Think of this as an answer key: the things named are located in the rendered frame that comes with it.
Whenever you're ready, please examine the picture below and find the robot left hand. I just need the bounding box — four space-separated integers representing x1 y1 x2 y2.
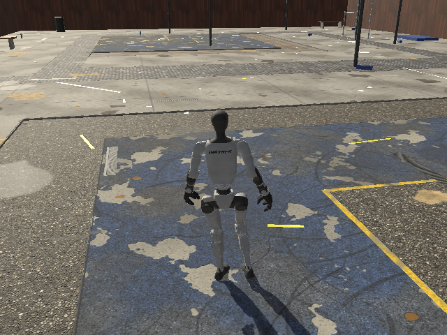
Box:
184 191 200 205

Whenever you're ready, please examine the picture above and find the left robot upper arm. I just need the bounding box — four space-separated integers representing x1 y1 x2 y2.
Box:
188 141 207 179

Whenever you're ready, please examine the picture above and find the robot right thigh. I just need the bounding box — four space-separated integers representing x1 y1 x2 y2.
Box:
233 193 248 235

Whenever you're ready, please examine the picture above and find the right robot upper arm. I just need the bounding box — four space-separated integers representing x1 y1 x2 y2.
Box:
235 140 257 178

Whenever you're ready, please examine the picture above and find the robot left shin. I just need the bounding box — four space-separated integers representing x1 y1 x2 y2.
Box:
210 229 224 271

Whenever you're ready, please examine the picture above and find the robot right hand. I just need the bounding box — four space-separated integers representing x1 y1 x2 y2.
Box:
257 192 272 211

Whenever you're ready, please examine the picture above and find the robot left forearm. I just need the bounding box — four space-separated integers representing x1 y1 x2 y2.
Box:
185 168 196 193

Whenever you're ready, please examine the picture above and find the robot right forearm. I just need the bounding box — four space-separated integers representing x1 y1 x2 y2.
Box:
251 167 269 196

